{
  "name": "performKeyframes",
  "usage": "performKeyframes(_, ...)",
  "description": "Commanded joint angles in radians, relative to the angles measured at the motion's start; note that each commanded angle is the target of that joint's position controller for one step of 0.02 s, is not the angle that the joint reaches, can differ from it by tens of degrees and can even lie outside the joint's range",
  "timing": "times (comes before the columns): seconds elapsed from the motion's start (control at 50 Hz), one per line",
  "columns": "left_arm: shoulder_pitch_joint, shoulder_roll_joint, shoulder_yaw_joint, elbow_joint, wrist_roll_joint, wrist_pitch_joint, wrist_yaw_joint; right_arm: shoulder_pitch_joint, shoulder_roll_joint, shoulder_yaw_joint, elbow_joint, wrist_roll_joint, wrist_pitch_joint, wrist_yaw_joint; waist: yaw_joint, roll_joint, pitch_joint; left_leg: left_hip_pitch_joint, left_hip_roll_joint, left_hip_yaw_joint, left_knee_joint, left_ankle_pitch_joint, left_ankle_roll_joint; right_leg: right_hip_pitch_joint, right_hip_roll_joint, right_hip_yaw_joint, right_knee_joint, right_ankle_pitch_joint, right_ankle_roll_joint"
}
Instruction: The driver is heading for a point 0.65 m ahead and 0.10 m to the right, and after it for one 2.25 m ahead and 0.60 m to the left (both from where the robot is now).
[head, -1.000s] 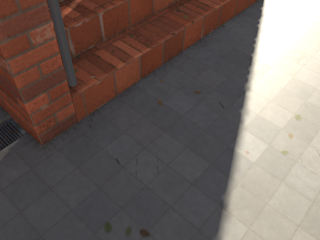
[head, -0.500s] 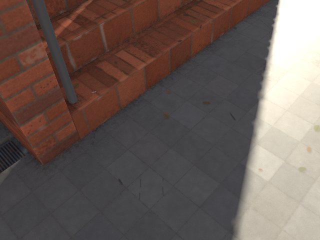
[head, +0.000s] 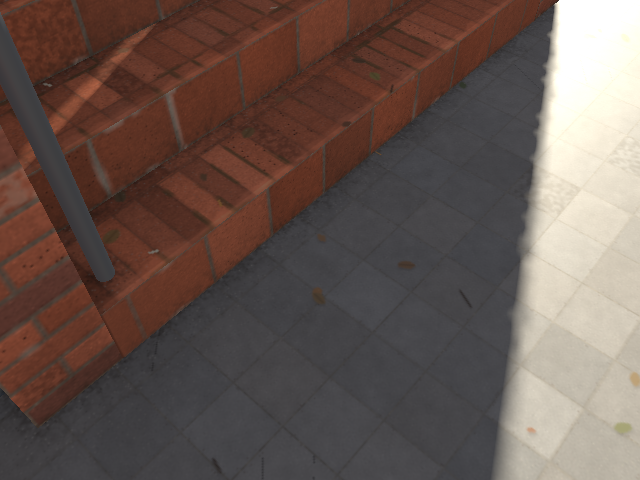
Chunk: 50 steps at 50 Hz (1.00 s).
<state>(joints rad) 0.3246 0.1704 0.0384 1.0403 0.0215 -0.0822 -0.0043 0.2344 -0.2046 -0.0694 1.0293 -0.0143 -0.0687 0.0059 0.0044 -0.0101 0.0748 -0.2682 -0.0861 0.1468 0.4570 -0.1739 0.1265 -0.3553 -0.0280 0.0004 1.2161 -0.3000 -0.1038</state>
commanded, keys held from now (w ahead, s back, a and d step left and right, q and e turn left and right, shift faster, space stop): w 1.00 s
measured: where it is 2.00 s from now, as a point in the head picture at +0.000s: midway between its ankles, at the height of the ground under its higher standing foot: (348, 267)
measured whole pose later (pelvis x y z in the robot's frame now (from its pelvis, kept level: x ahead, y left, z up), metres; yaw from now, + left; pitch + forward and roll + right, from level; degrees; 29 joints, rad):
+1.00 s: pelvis +0.57 -0.02 -0.01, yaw +0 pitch +1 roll -1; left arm 0.46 0.18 0.03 1.09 0.01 -0.09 0.01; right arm 0.02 -0.18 -0.04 0.88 -0.04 -0.09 0.01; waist 0.05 0.00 0.06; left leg -0.44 -0.01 0.11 0.53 -0.11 0.11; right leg 0.02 0.03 -0.07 0.57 -0.44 -0.06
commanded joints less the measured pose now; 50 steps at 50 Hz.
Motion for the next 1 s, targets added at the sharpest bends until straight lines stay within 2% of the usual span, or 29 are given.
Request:
performKeyframes(0.02,0.113,0.012,0.007,-0.022,0.017,0.022,-0.011,0.088,-0.020,0.012,0.000,0.002,-0.036,-0.008,0.043,0.013,0.002,0.027,0.294,-0.341,-0.340,-0.007,0.099,-0.110,-0.069,0.030,-0.041,0.046,0.021)
performKeyframes(0.06,0.040,0.031,0.012,-0.055,0.017,0.036,-0.017,0.135,-0.057,0.010,0.012,0.002,-0.045,-0.010,0.042,0.038,0.022,0.038,0.278,-0.288,-0.359,0.049,0.095,-0.177,-0.086,0.009,-0.103,0.097,0.038)
performKeyframes(0.08,-0.021,0.050,0.017,-0.079,0.028,0.039,-0.021,0.158,-0.069,0.011,0.014,0.005,-0.043,-0.008,0.029,0.025,0.040,0.052,0.275,-0.283,-0.376,0.052,0.087,-0.232,-0.098,0.001,-0.145,0.145,0.055)
performKeyframes(0.16,-0.205,0.057,0.016,-0.147,0.005,0.041,-0.027,0.244,-0.069,0.019,0.022,0.009,-0.044,-0.010,-0.022,0.055,0.045,0.169,0.251,-0.227,-0.377,0.217,0.058,-0.344,-0.093,-0.039,-0.342,0.272,0.085)
performKeyframes(0.22,-0.301,0.042,0.007,-0.176,-0.003,0.036,-0.030,0.297,-0.057,0.027,0.030,0.004,-0.045,-0.009,-0.051,0.076,0.040,0.224,0.233,-0.175,-0.349,0.350,0.036,-0.307,-0.057,-0.078,-0.483,0.339,0.076)
performKeyframes(0.26,-0.357,0.041,0.003,-0.194,-0.003,0.034,-0.030,0.332,-0.060,0.028,0.040,0.001,-0.046,-0.014,-0.068,0.082,0.043,0.292,0.247,-0.168,-0.329,0.418,0.039,-0.310,-0.038,-0.094,-0.550,0.340,0.064)
performKeyframes(0.28,-0.367,0.045,0.004,-0.198,0.006,0.032,-0.034,0.346,-0.044,0.031,0.039,-0.001,-0.047,-0.012,-0.063,0.081,0.047,0.337,0.267,-0.169,-0.304,0.461,0.041,-0.320,-0.031,-0.089,-0.569,0.335,0.052)
performKeyframes(0.32,-0.401,0.058,0.006,-0.214,0.002,0.023,-0.035,0.339,-0.076,0.025,0.038,-0.011,-0.043,-0.018,-0.067,0.082,0.046,0.394,0.282,-0.158,-0.271,0.548,0.049,-0.307,-0.018,-0.101,-0.622,0.282,0.031)
performKeyframes(0.36,-0.364,0.066,0.009,-0.215,-0.001,0.013,-0.025,0.317,-0.092,0.021,0.042,-0.012,-0.043,-0.028,-0.030,0.100,0.021,0.423,0.298,-0.144,-0.192,0.753,0.050,-0.204,0.023,-0.119,-0.668,0.193,-0.005)
performKeyframes(0.38,-0.295,0.084,0.018,-0.197,-0.001,0.009,-0.017,0.305,-0.104,0.017,0.042,-0.014,-0.041,-0.032,0.004,0.110,-0.016,0.432,0.302,-0.138,-0.107,0.888,0.041,-0.117,0.055,-0.128,-0.681,0.145,-0.025)
performKeyframes(0.4,-0.163,0.106,0.031,-0.154,0.001,0.003,-0.008,0.291,-0.114,0.014,0.042,-0.016,-0.037,-0.031,0.058,0.107,-0.083,0.430,0.291,-0.129,0.040,0.940,0.031,0.014,0.084,-0.131,-0.722,0.136,-0.047)
performKeyframes(0.42,0.012,0.136,0.047,-0.099,0.014,-0.007,0.001,0.266,-0.113,0.015,0.032,-0.007,-0.034,-0.030,0.135,0.087,-0.170,0.313,0.262,-0.105,0.245,0.811,0.016,0.249,0.049,-0.093,-0.772,0.189,-0.076)
performKeyframes(0.44,0.176,0.230,0.073,-0.071,0.043,-0.010,0.013,0.283,-0.051,0.031,-0.006,0.021,-0.036,-0.020,0.167,-0.038,-0.310,0.034,0.187,-0.058,0.583,0.423,-0.011,0.549,-0.204,0.203,-0.775,0.080,-0.150)
performKeyframes(0.46,0.172,0.268,0.087,-0.069,0.028,0.003,0.000,0.373,-0.025,0.026,-0.007,0.049,-0.039,-0.010,0.109,-0.214,-0.412,-0.255,-0.008,-0.097,0.916,-0.327,-0.036,0.708,-0.419,0.690,-0.913,0.085,-0.282)
performKeyframes(0.48,0.061,0.233,0.079,-0.082,0.001,0.010,-0.008,0.285,-0.089,0.009,-0.020,0.024,-0.033,-0.014,0.074,-0.072,-0.295,-0.348,0.068,-0.204,0.953,-0.254,-0.018,0.601,-0.364,0.600,-0.944,0.040,-0.249)
performKeyframes(0.5,-0.026,0.163,0.059,-0.095,-0.007,0.003,-0.011,0.190,-0.078,0.011,-0.047,0.014,-0.037,-0.011,0.057,-0.024,-0.159,-0.368,0.108,-0.202,0.906,-0.175,-0.018,0.451,-0.331,0.453,-0.972,0.075,-0.215)
performKeyframes(0.52,-0.061,0.110,0.044,-0.091,-0.002,-0.005,-0.012,0.158,-0.057,0.012,-0.051,0.009,-0.037,-0.009,0.024,0.017,-0.080,-0.333,0.143,-0.197,0.832,-0.129,-0.019,0.327,-0.282,0.348,-1.009,0.166,-0.172)
performKeyframes(0.54,-0.055,0.075,0.031,-0.073,-0.002,-0.013,-0.006,0.150,-0.047,0.009,-0.056,-0.010,-0.025,-0.004,-0.005,0.003,-0.053,-0.290,0.166,-0.199,0.770,-0.110,-0.027,0.255,-0.239,0.274,-1.026,0.228,-0.137)
performKeyframes(0.56,-0.044,0.057,0.023,-0.059,-0.003,-0.019,-0.001,0.176,-0.022,0.013,-0.046,-0.020,-0.009,0.003,-0.029,-0.012,-0.047,-0.243,0.173,-0.192,0.734,-0.103,-0.037,0.207,-0.205,0.213,-1.042,0.267,-0.115)
performKeyframes(0.58,-0.015,0.062,0.020,-0.045,-0.005,-0.026,0.002,0.181,-0.012,0.013,-0.047,-0.024,0.002,0.009,-0.037,-0.027,-0.048,-0.231,0.171,-0.181,0.712,-0.094,-0.046,0.195,-0.193,0.186,-1.049,0.318,-0.111)
performKeyframes(0.62,0.027,0.099,0.024,-0.028,-0.010,-0.037,0.004,0.142,-0.013,0.011,-0.065,-0.026,0.017,0.018,-0.048,-0.036,-0.035,-0.268,0.178,-0.157,0.663,-0.061,-0.063,0.194,-0.176,0.134,-1.065,0.384,-0.110)
performKeyframes(0.66,0.060,0.118,0.025,-0.023,-0.011,-0.038,0.003,0.047,-0.026,0.011,-0.098,-0.026,0.026,0.023,-0.035,-0.039,-0.010,-0.337,0.194,-0.136,0.589,0.012,-0.082,0.206,-0.163,0.103,-1.091,0.391,-0.106)
performKeyframes(0.76,0.142,0.114,0.014,-0.008,-0.012,-0.036,0.004,-0.173,-0.024,0.023,-0.169,-0.008,0.023,0.024,0.020,-0.055,0.022,-0.357,0.179,-0.084,0.299,0.162,-0.106,0.262,-0.130,0.042,-1.107,0.467,-0.078)
performKeyframes(0.86,0.209,0.131,0.015,0.022,-0.001,-0.033,0.015,-0.286,-0.038,0.026,-0.211,-0.004,0.010,0.021,0.052,-0.064,0.035,-0.354,0.146,-0.065,0.138,0.153,-0.070,0.419,-0.173,0.035,-1.065,0.542,-0.090)
performKeyframes(0.92,0.172,0.153,0.022,0.022,0.005,-0.029,0.023,-0.225,-0.059,0.015,-0.202,-0.008,-0.006,0.012,0.007,-0.062,-0.001,-0.243,0.101,-0.051,0.078,0.036,-0.024,0.480,-0.197,0.017,-0.941,0.808,-0.077)
performKeyframes(0.94,0.162,0.162,0.025,0.025,0.006,-0.025,0.024,-0.134,-0.070,0.007,-0.173,-0.009,-0.013,0.005,-0.031,-0.067,-0.048,-0.134,0.067,-0.037,0.048,0.009,-0.006,0.480,-0.189,0.004,-0.835,0.929,-0.064)
performKeyframes(0.96,0.142,0.158,0.023,0.022,0.002,-0.020,0.022,0.026,-0.088,-0.005,-0.117,-0.015,-0.023,-0.004,-0.099,-0.037,-0.130,0.061,0.049,-0.029,-0.013,0.051,0.019,0.430,-0.151,-0.028,-0.655,0.931,-0.045)
performKeyframes(0.98,0.127,0.136,0.013,-0.006,-0.008,-0.022,0.018,0.210,-0.154,-0.026,-0.076,-0.041,-0.033,-0.015,-0.163,0.020,-0.246,0.330,0.210,-0.201,-0.019,-0.010,0.071,0.233,-0.111,-0.052,-0.394,0.665,-0.027)
performKeyframes(1.0,0.256,0.031,-0.005,-0.018,-0.054,-0.018,0.000,0.309,-0.268,-0.058,-0.064,-0.058,-0.032,-0.014,-0.121,0.256,-0.378,0.624,0.514,-0.705,-0.103,-0.105,0.238,-0.144,0.080,-0.104,0.024,0.007,0.019)
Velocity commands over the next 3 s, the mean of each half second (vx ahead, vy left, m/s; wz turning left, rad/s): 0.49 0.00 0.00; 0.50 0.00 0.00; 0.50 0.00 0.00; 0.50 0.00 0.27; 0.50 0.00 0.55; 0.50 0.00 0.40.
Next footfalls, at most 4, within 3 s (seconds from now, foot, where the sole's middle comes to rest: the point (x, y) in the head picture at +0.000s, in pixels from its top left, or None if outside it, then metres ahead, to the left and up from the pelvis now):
0.42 right None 0.42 -0.11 -0.77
0.98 left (308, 369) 0.72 0.07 -0.77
1.54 right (385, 264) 1.02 -0.13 -0.77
2.22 left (288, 128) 1.33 0.13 -0.59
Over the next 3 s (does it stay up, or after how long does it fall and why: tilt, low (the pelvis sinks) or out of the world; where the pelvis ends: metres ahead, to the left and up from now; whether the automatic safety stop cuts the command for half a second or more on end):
stays up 1.62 0.18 0.34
